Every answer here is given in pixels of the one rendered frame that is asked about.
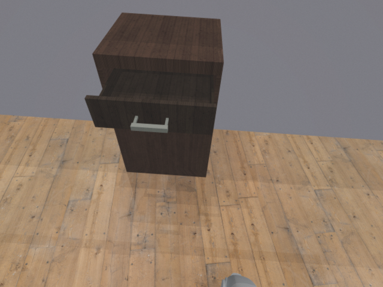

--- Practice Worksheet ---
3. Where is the cabinet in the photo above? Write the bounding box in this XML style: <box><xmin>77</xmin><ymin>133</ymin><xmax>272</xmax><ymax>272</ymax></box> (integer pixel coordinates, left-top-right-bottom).
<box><xmin>93</xmin><ymin>13</ymin><xmax>224</xmax><ymax>177</ymax></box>

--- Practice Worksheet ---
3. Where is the handle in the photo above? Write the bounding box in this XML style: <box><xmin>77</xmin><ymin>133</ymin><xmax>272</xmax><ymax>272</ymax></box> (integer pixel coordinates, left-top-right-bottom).
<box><xmin>130</xmin><ymin>116</ymin><xmax>169</xmax><ymax>133</ymax></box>

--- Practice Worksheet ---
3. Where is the drawer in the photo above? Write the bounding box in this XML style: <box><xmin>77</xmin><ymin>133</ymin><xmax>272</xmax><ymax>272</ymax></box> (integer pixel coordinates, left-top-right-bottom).
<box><xmin>85</xmin><ymin>68</ymin><xmax>216</xmax><ymax>135</ymax></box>

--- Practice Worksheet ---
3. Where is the robot right thigh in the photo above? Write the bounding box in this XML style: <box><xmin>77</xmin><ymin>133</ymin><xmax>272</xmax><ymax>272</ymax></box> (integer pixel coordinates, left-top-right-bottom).
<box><xmin>221</xmin><ymin>275</ymin><xmax>256</xmax><ymax>287</ymax></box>

